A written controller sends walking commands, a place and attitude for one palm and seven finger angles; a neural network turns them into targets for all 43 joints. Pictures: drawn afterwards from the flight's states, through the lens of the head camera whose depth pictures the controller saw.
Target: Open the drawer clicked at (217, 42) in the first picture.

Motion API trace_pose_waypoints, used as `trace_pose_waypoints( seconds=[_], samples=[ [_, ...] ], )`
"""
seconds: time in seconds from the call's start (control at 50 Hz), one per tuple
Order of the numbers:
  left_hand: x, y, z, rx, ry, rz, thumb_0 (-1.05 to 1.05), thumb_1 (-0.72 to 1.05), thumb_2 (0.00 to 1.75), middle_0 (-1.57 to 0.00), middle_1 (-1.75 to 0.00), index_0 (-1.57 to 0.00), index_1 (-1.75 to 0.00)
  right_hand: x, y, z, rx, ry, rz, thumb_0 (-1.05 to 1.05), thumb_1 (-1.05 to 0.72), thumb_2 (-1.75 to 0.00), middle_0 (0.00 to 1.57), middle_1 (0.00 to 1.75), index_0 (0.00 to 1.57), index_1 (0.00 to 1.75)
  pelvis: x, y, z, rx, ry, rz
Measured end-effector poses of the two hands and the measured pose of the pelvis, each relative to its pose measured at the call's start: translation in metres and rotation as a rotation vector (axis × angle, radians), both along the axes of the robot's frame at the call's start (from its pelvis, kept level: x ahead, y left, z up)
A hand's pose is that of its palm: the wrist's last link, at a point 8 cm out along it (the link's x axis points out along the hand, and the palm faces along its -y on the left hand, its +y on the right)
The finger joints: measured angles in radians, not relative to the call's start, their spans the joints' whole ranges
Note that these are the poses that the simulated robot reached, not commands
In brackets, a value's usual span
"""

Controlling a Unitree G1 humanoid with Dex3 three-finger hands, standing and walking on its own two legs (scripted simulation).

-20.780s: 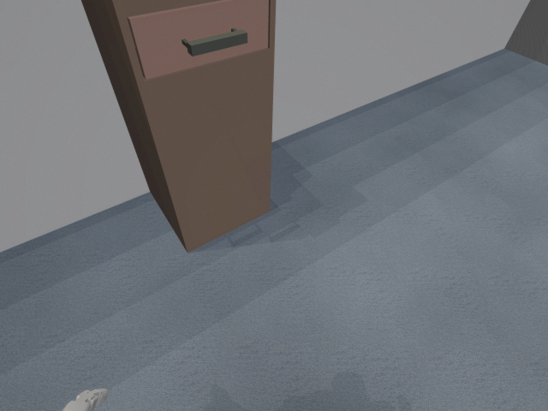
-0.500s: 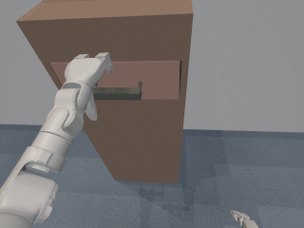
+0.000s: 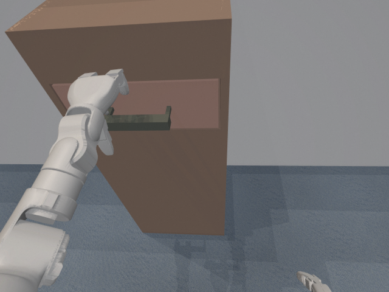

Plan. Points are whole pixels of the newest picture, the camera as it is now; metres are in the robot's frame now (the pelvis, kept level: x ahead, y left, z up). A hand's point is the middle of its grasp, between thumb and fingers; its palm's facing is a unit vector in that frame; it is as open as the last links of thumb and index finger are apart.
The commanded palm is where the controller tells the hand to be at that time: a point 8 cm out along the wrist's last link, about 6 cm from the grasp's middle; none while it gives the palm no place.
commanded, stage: move the hooked fingers above the handle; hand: left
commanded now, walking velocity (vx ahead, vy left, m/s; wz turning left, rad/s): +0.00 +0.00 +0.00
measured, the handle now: (137, 116) +0.48 +0.17 +0.10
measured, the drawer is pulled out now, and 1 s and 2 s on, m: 0.00 0.00 0.00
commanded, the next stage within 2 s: none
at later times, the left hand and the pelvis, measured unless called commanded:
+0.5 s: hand (129, 105) +0.44 +0.16 +0.17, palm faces +0.07 -0.04 -1.00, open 13.6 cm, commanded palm +0.40 +0.20 +0.22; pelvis -0.01 -0.01 +0.00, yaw -2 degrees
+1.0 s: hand (120, 103) +0.44 +0.18 +0.18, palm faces +0.09 -0.05 -0.99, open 13.8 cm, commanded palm +0.40 +0.20 +0.23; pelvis -0.01 +0.00 +0.00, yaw +0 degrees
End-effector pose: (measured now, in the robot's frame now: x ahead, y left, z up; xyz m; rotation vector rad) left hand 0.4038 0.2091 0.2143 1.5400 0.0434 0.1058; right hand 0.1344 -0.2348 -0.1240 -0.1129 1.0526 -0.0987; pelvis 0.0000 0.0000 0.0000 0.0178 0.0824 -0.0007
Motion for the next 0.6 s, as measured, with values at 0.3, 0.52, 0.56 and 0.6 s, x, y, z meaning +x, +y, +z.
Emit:
trace_pose_waypoints(
  seconds=[0.3, 0.52, 0.56, 0.6],
  samples=[
    [0.001, -0.058, -0.005, -0.023, -0.029, -0.248, 0.0, -0.49, 0.3, -0.33, -1.2, -0.32, -1.2, 0.009, -0.008, 0.01, -0.047, -0.088, -0.009, 0.01, -0.91, -0.9, 0.2, 0.3, 0.2, 0.3, -0.008, -0.004, -0.002, 0.003, -0.011, 0.007],
    [0.009, -0.04, 0.006, -0.002, -0.021, -0.101, 0.0, -0.49, 0.3, -0.4, -1.25, -0.36, -1.23, -0.034, -0.008, -0.007, 0.002, 0.033, -0.056, 0.01, -0.91, -0.9, 0.2, 0.3, 0.2, 0.3, -0.01, -0.007, 0.0, 0.007, -0.01, -0.03],
    [0.006, -0.026, 0.002, 0.002, 0.007, -0.055, 0.0, -0.49, 0.3, -0.38, -1.24, -0.35, -1.23, -0.038, -0.012, -0.007, -0.005, 0.037, -0.066, 0.01, -0.91, -0.9, 0.2, 0.3, 0.2, 0.3, -0.011, -0.008, 0.0, 0.007, -0.012, -0.032],
    [0.002, -0.012, -0.004, 0.009, 0.041, -0.019, 0.0, -0.49, 0.3, -0.36, -1.23, -0.34, -1.22, -0.041, -0.016, -0.005, -0.018, 0.038, -0.07, 0.01, -0.91, -0.9, 0.2, 0.3, 0.2, 0.3, -0.012, -0.01, 0.0, 0.007, -0.014, -0.027]
  ],
)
